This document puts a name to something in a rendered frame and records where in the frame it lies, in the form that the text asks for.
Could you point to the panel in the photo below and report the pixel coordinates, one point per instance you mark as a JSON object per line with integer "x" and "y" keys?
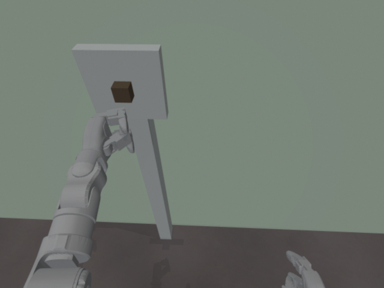
{"x": 142, "y": 65}

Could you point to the button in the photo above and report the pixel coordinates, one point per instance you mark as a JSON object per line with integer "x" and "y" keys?
{"x": 122, "y": 92}

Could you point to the right robot hand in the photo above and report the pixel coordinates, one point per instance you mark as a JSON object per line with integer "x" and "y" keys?
{"x": 310, "y": 278}

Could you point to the robot left forearm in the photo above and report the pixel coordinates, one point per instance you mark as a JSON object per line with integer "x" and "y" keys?
{"x": 69, "y": 240}

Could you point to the robot left upper arm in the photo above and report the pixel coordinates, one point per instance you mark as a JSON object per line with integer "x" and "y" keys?
{"x": 77, "y": 277}

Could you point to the left robot hand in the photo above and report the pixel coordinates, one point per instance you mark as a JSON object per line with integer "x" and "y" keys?
{"x": 97, "y": 135}

